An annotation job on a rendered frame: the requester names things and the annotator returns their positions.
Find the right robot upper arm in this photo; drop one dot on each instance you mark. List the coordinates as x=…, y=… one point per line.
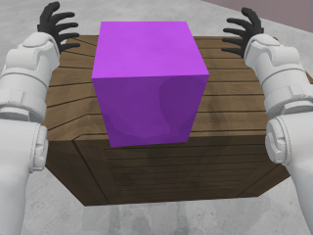
x=289, y=141

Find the robot left forearm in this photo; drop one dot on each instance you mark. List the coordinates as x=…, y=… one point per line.
x=25, y=78

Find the robot right hand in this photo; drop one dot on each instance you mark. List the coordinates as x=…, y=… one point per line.
x=251, y=29

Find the carton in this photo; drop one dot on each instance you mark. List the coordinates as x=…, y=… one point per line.
x=149, y=78

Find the pedestal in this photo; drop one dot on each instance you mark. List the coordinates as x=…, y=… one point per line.
x=225, y=156

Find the robot right forearm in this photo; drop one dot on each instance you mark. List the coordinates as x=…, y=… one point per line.
x=282, y=77

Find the left robot upper arm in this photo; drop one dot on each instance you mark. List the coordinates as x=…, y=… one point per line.
x=23, y=150

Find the robot left hand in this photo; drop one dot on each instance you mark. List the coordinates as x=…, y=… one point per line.
x=47, y=24

